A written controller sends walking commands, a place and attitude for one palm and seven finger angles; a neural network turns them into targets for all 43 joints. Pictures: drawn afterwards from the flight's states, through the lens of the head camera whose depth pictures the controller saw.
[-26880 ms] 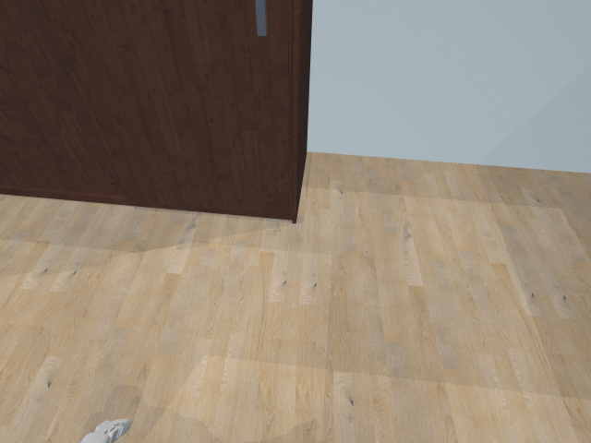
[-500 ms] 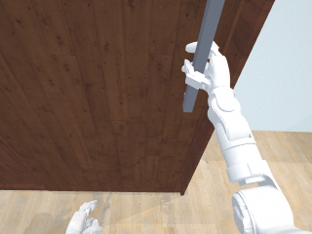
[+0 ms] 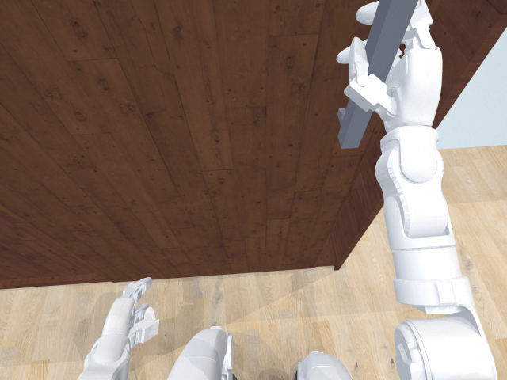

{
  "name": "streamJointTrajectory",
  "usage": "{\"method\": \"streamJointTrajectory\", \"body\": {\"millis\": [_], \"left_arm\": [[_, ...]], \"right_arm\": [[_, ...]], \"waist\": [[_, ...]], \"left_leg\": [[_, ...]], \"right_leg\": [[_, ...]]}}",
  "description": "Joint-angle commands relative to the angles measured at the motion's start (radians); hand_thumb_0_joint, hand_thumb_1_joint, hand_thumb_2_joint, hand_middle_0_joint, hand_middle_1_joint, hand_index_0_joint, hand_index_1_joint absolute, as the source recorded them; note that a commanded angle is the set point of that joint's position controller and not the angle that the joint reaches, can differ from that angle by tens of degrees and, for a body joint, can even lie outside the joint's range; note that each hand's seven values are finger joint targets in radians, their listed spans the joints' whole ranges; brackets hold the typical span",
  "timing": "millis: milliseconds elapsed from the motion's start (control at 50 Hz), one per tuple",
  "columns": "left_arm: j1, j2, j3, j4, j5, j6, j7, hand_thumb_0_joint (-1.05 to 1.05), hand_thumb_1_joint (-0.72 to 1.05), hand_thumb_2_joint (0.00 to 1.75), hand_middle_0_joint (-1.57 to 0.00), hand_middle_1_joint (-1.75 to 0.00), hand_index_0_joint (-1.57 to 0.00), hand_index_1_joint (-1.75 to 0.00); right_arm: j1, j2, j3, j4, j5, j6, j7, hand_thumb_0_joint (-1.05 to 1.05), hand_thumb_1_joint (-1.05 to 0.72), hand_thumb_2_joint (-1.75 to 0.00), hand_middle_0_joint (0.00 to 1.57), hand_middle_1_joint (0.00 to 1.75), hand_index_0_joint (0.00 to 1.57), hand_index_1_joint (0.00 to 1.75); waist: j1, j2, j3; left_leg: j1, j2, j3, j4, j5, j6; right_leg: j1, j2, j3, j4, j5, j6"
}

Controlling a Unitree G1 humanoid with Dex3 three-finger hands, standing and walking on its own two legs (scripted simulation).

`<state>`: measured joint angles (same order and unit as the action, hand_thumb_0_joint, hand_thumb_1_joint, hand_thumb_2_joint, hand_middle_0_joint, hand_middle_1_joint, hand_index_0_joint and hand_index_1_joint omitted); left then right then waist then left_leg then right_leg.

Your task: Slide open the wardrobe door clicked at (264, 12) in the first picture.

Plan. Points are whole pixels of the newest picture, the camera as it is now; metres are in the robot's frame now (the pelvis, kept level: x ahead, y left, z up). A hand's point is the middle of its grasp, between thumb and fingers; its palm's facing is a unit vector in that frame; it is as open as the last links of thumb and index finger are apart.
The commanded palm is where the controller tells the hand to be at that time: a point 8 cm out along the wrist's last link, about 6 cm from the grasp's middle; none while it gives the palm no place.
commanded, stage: step sideways, sliding the door along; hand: right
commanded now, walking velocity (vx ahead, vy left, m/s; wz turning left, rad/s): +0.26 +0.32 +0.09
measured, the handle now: (379, 22) +0.45 -0.14 +0.27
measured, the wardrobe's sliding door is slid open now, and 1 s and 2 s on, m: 0.08 0.38 0.60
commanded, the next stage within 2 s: none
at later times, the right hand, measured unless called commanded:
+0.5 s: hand (262, 84) +0.41 -0.01 +0.23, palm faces +0.20 +0.98 -0.05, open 6.1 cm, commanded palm +0.38 +0.01 +0.23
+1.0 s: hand (85, 98) +0.40 +0.18 +0.23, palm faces +0.06 +1.00 -0.01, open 6.3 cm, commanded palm +0.38 +0.16 +0.21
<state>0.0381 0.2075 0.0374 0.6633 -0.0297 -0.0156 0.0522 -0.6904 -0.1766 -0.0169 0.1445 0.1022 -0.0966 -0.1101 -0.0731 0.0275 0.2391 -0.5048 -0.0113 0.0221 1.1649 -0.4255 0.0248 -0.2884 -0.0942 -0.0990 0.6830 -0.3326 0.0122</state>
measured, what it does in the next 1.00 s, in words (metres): steps to the left: left foot, then right foot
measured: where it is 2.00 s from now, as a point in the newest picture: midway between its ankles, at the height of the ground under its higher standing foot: outside the picture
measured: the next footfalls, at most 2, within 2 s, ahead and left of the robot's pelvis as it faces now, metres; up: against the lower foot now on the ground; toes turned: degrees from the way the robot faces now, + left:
left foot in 0.28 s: +0.11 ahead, +0.30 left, +0.00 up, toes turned +2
right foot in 0.46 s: +0.10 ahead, +0.02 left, +0.00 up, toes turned -14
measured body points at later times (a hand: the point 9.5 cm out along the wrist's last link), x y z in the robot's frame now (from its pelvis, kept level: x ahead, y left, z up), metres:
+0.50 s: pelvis +0.05 +0.15 +0.00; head +0.15 +0.14 +0.44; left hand +0.31 +0.35 -0.09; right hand +0.39 -0.07 +0.23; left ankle +0.07 +0.30 -0.67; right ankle +0.06 +0.03 -0.72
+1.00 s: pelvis +0.06 +0.28 +0.01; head +0.16 +0.29 +0.44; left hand +0.31 +0.47 -0.09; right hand +0.39 +0.13 +0.23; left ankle +0.09 +0.41 -0.71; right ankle +0.07 +0.18 -0.72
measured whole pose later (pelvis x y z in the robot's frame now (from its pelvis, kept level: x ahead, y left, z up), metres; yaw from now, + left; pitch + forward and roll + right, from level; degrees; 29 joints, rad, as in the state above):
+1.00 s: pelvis +0.06 +0.28 +0.01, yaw -3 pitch -1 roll +1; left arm -0.01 0.20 0.02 0.56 -0.04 -0.08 -0.02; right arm -0.31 -0.08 0.07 -0.38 0.03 -0.07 -0.16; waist -0.04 -0.05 0.25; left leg -0.36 0.04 0.05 0.70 -0.25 0.01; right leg -0.32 -0.05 -0.12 0.66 -0.36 0.02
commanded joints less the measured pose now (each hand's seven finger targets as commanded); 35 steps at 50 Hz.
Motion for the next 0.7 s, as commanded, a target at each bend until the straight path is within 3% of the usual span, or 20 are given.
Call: {"method": "streamJointTrajectory", "body": {"millis": [0, 60, 100, 200, 220, 240, 260, 280, 300, 320, 380, 400, 420, 440, 460, 480, 500, 540, 580, 680], "left_arm": [[-0.06, 0.121, 0.038, -0.137, -0.003, -0.042, -0.022, 0.0, 0.9, 0.9, -0.2, -0.3, -0.2, -0.3], [-0.021, 0.125, 0.041, -0.167, -0.013, -0.056, -0.034, 0.0, 0.9, 0.9, -0.2, -0.3, -0.2, -0.3], [-0.015, 0.131, 0.038, -0.188, -0.016, -0.073, -0.03, 0.0, 0.9, 0.9, -0.2, -0.3, -0.2, -0.3], [-0.03, 0.108, 0.023, -0.212, -0.03, -0.093, -0.036, 0.0, 0.9, 0.9, -0.2, -0.3, -0.2, -0.3], [-0.027, 0.098, 0.017, -0.214, -0.037, -0.095, -0.042, 0.0, 0.9, 0.9, -0.2, -0.3, -0.2, -0.3], [-0.027, 0.084, 0.013, -0.214, -0.045, -0.097, -0.048, 0.0, 0.9, 0.9, -0.2, -0.3, -0.2, -0.3], [-0.038, 0.048, 0.006, -0.213, -0.046, -0.093, -0.044, 0.0, 0.9, 0.9, -0.2, -0.3, -0.2, -0.3], [-0.083, 0.036, 0.0, -0.212, -0.033, -0.102, -0.034, 0.0, 0.9, 0.9, -0.2, -0.3, -0.2, -0.3], [-0.074, 0.042, -0.007, -0.19, -0.027, -0.112, -0.026, 0.0, 0.9, 0.9, -0.2, -0.3, -0.2, -0.3], [-0.056, 0.037, 0.001, -0.189, -0.032, -0.106, -0.017, 0.0, 0.9, 0.9, -0.2, -0.3, -0.2, -0.3], [-0.048, 0.055, 0.0, -0.172, -0.026, -0.108, -0.013, 0.0, 0.9, 0.9, -0.2, -0.3, -0.2, -0.3], [-0.049, 0.079, 0.017, -0.17, -0.022, -0.098, -0.013, 0.0, 0.9, 0.9, -0.2, -0.3, -0.2, -0.3], [-0.06, 0.124, 0.052, -0.202, -0.007, -0.094, -0.026, 0.0, 0.9, 0.9, -0.2, -0.3, -0.2, -0.3], [-0.035, 0.139, 0.063, -0.23, -0.013, -0.088, -0.062, 0.0, 0.9, 0.9, -0.2, -0.3, -0.2, -0.3], [-0.05, 0.155, 0.073, -0.233, -0.024, -0.096, -0.095, 0.0, 0.9, 0.9, -0.2, -0.3, -0.2, -0.3], [-0.074, 0.16, 0.068, -0.249, -0.024, -0.091, -0.109, 0.0, 0.9, 0.9, -0.2, -0.3, -0.2, -0.3], [-0.078, 0.144, 0.068, -0.248, -0.015, -0.105, -0.105, 0.0, 0.9, 0.9, -0.2, -0.3, -0.2, -0.3], [-0.057, 0.129, 0.062, -0.233, -0.012, -0.106, -0.116, 0.0, 0.9, 0.9, -0.2, -0.3, -0.2, -0.3], [-0.045, 0.122, 0.057, -0.258, -0.01, -0.107, -0.111, 0.0, 0.9, 0.9, -0.2, -0.3, -0.2, -0.3], [-0.062, 0.106, 0.034, -0.302, -0.017, -0.117, -0.091, 0.0, 0.9, 0.9, -0.2, -0.3, -0.2, -0.3]], "right_arm": [[-0.647, 0.097, 0.22, -0.392, -0.033, -0.118, 0.078, 0.0, -0.9, -0.9, 0.45, 1.4, 0.45, 1.4], [-0.571, 0.154, 0.27, -0.381, -0.043, -0.09, 0.092, 0.0, -0.9, -0.9, 0.45, 1.4, 0.45, 1.4], [-0.553, 0.144, 0.272, -0.407, -0.045, -0.085, 0.099, 0.0, -0.9, -0.9, 0.45, 1.4, 0.45, 1.4], [-0.458, 0.07, 0.213, -0.446, -0.03, -0.094, 0.087, 0.0, -0.9, -0.9, 0.45, 1.4, 0.45, 1.4], [-0.429, 0.065, 0.209, -0.464, -0.032, -0.099, 0.085, 0.0, -0.9, -0.9, 0.45, 1.4, 0.45, 1.4], [-0.41, 0.033, 0.193, -0.482, -0.046, -0.104, 0.082, 0.0, -0.9, -0.9, 0.45, 1.4, 0.45, 1.4], [-0.376, -0.028, 0.163, -0.488, -0.062, -0.106, 0.074, 0.0, -0.9, -0.9, 0.45, 1.4, 0.45, 1.4], [-0.309, -0.083, 0.129, -0.493, -0.068, -0.094, 0.07, 0.0, -0.9, -0.9, 0.45, 1.4, 0.45, 1.4], [-0.232, -0.093, 0.11, -0.504, -0.07, -0.076, 0.058, 0.0, -0.9, -0.9, 0.45, 1.4, 0.45, 1.4], [-0.239, -0.066, 0.122, -0.599, -0.058, -0.088, 0.061, 0.0, -0.9, -0.9, 0.45, 1.4, 0.45, 1.4], [-0.243, 0.022, 0.184, -0.709, -0.041, -0.121, 0.05, 0.0, -0.9, -0.9, 0.45, 1.4, 0.45, 1.4], [-0.264, 0.025, 0.197, -0.744, -0.029, -0.137, 0.054, 0.0, -0.9, -0.9, 0.45, 1.4, 0.45, 1.4], [-0.254, 0.077, 0.233, -0.766, -0.016, -0.152, 0.067, 0.0, -0.9, -0.9, 0.45, 1.4, 0.45, 1.4], [-0.265, 0.106, 0.253, -0.771, -0.036, -0.168, 0.072, 0.0, -0.9, -0.9, 0.45, 1.4, 0.45, 1.4], [-0.263, 0.078, 0.213, -0.685, -0.055, -0.163, 0.073, 0.0, -0.9, -0.9, 0.45, 1.4, 0.45, 1.4], [-0.348, 0.105, 0.251, -0.759, -0.054, -0.148, 0.089, 0.0, -0.9, -0.9, 0.45, 1.4, 0.45, 1.4], [-0.387, 0.11, 0.252, -0.814, -0.057, -0.162, 0.085, 0.0, -0.9, -0.9, 0.45, 1.4, 0.45, 1.4], [-0.275, 0.11, 0.257, -0.697, -0.06, -0.127, 0.079, 0.0, -0.9, -0.9, 0.45, 1.4, 0.45, 1.4], [-0.222, 0.121, 0.265, -0.674, -0.066, -0.094, 0.085, 0.0, -0.9, -0.9, 0.45, 1.4, 0.45, 1.4], [-0.173, 0.111, 0.27, -0.682, -0.054, -0.084, 0.078, 0.0, -0.9, -0.9, 0.45, 1.4, 0.45, 1.4]], "waist": [[0.104, -0.182, -0.474], [0.111, -0.293, -0.498], [0.12, -0.357, -0.52], [0.109, -0.351, -0.565], [0.098, -0.318, -0.569], [0.086, -0.171, -0.581], [0.082, 0.115, -0.576], [0.054, 0.28, -0.538], [0.046, 0.185, -0.565], [0.047, 0.33, -0.554], [0.12, 0.299, -0.549], [0.153, 0.161, -0.576], [0.136, -0.132, -0.602], [0.111, -0.201, -0.677], [0.106, -0.088, -0.68], [0.116, -0.119, -0.602], [0.112, -0.276, -0.596], [0.106, -0.349, -0.515], [0.102, -0.33, -0.524], [0.103, -0.349, -0.503]], "left_leg": [[-0.23, 0.137, -0.134, 0.03, 0.016, -0.015], [-0.033, 0.096, -0.008, -0.17, 0.116, -0.034], [0.04, 0.067, 0.06, -0.249, 0.131, -0.049], [0.249, -0.01, 0.147, -0.518, 0.168, -0.062], [0.312, -0.01, 0.139, -0.621, 0.257, -0.059], [0.423, 0.048, 0.082, -0.722, 0.517, -0.04], [0.584, 0.223, -0.115, -0.712, 1.002, 0.039], [0.624, 0.325, -0.248, -0.665, 1.361, 0.105], [0.612, 0.353, -0.23, -0.625, 1.441, 0.122], [0.692, 0.338, -0.209, -0.58, 1.404, 0.136], [0.604, 0.228, -0.055, -0.42, 1.303, 0.086], [0.387, 0.163, 0.037, -0.268, 1.027, 0.017], [-0.018, 0.034, 0.065, -0.063, 0.314, -0.059], [-0.101, 0.05, -0.026, 0.063, -0.238, -0.037], [-0.118, 0.054, -0.087, 0.136, -0.216, -0.025], [-0.133, 0.048, -0.082, 0.122, -0.164, -0.035], [-0.133, 0.092, -0.093, 0.066, -0.148, -0.032], [-0.115, 0.093, -0.045, -0.001, -0.039, -0.042], [-0.031, 0.067, 0.005, -0.081, 0.052, -0.05], [0.162, 0.029, 0.066, -0.306, 0.035, -0.057]], "right_leg": [[0.433, -0.423, 0.333, -0.266, 0.509, -0.221], [0.349, -0.296, 0.111, -0.277, 0.467, -0.142], [0.355, -0.255, 0.04, -0.265, 0.532, -0.124], [0.364, -0.23, 0.024, -0.081, 0.636, -0.067], [0.335, -0.202, 0.04, -0.01, 0.618, -0.048], [0.249, -0.134, 0.02, 0.096, 0.497, -0.026], [-0.006, -0.027, 0.002, 0.263, 0.091, -0.014], [-0.202, 0.069, 0.046, 0.431, -0.352, -0.019], [-0.204, 0.067, 0.086, 0.459, -0.379, 0.004], [-0.246, 0.027, 0.085, 0.44, -0.388, 0.011], [-0.04, 0.004, 0.024, -0.072, -0.051, 0.007], [0.259, -0.066, 0.033, -0.283, 0.359, -0.009], [0.611, -0.338, 0.327, -0.266, 1.094, -0.133], [0.682, -0.474, 0.443, -0.152, 1.457, -0.216], [0.648, -0.478, 0.335, -0.13, 1.272, -0.227], [0.55, -0.441, 0.246, -0.166, 1.117, -0.205], [0.543, -0.43, 0.23, -0.161, 1.022, -0.21], [0.488, -0.368, 0.125, -0.198, 0.888, -0.164], [0.441, -0.323, 0.047, -0.204, 0.83, -0.123], [0.324, -0.333, 0.017, -0.207, 0.717, -0.104]]}}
